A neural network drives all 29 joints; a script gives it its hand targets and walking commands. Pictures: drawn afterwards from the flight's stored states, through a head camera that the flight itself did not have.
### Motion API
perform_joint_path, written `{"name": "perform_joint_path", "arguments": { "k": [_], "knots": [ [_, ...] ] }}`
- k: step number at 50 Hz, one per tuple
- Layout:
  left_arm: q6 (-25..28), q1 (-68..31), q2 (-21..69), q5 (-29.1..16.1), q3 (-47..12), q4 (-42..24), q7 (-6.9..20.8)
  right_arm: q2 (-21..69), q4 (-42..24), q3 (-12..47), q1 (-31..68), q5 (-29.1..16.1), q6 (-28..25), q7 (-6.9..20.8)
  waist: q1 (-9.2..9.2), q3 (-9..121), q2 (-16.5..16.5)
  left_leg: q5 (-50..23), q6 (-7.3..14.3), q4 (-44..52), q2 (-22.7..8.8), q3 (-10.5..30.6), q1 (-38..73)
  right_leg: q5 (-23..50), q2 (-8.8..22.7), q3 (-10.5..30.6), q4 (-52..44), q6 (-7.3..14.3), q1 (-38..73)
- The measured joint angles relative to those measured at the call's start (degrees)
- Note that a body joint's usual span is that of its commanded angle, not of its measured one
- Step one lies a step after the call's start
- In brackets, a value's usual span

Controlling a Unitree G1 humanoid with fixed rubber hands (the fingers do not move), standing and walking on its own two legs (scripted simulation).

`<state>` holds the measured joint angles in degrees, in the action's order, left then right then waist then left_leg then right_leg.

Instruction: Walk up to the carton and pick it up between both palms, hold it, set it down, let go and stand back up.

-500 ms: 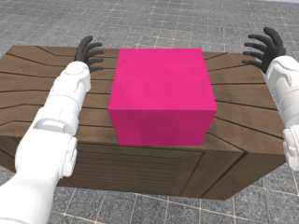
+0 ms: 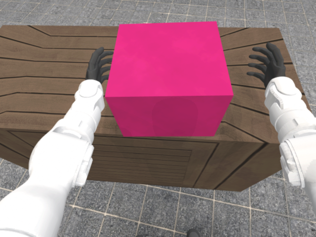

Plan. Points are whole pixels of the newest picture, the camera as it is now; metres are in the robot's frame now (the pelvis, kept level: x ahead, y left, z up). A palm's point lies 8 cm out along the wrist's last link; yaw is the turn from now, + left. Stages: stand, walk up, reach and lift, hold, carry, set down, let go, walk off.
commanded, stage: reach and lift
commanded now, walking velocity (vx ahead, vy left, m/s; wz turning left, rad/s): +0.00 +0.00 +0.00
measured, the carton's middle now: (167, 81) +0.52 +0.02 +0.04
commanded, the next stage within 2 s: none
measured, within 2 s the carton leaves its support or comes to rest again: neither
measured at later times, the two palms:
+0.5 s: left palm (100, 84) +0.48 +0.19 +0.08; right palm (248, 78) +0.50 -0.18 +0.09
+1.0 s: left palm (106, 82) +0.47 +0.17 +0.09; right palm (254, 75) +0.49 -0.18 +0.11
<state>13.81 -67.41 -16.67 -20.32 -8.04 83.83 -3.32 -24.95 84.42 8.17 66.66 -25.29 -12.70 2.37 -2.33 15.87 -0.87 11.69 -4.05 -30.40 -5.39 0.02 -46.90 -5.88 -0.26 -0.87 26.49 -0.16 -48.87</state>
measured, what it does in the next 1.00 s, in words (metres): stands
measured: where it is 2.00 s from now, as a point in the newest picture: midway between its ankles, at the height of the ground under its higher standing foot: outside the picture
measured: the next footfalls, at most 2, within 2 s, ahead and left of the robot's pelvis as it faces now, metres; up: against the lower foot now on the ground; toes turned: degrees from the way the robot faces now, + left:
none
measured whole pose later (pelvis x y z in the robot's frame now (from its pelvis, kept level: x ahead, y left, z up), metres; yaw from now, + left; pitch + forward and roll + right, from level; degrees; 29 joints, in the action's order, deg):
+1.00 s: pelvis +0.00 +0.01 +0.00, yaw +0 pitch +26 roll -1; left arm 12.8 -66.2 -9.7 -14.1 -2.9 83.9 -9.0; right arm -18.6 84.2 0.3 66.5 -16.9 -11.4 0.6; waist -2.0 15.7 -0.5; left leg 12.1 -3.5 -29.7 -4.9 -0.6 -43.3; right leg -5.6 0.2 -0.3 24.6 -0.7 -44.9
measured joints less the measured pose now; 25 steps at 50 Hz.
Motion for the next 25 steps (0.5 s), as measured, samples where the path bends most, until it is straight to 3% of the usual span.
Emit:
{"name": "perform_joint_path", "arguments": {
  "k": [11,17,25],
  "knots": [
    [1.11,0.91,0.08,-1.63,-1.21,1.61,-0.38,-1.44,-2.65,5.05,-0.82,-4.11,0.33,1.18,0.45,0.66,1.71,0.25,0.19,-1.06,0.41,-1.06,-0.91,-1.10,0.36,1.13,3.26,0.06,-2.37],
    [1.93,-0.51,1.23,-3.00,-2.63,1.55,-1.23,1.88,-1.70,2.81,1.03,-1.40,0.47,1.44,0.37,1.47,1.46,0.90,0.01,-3.08,0.48,-0.40,-3.52,-1.83,0.47,0.61,5.07,0.21,-4.63],
    [2.88,-1.30,3.05,0.28,0.68,2.38,-1.80,6.07,-1.43,-3.49,0.63,4.20,-0.72,-1.35,0.10,1.61,0.53,1.07,-0.08,-3.47,0.50,0.77,-4.32,-1.66,0.54,-0.52,4.07,0.09,-4.28]
  ]
}}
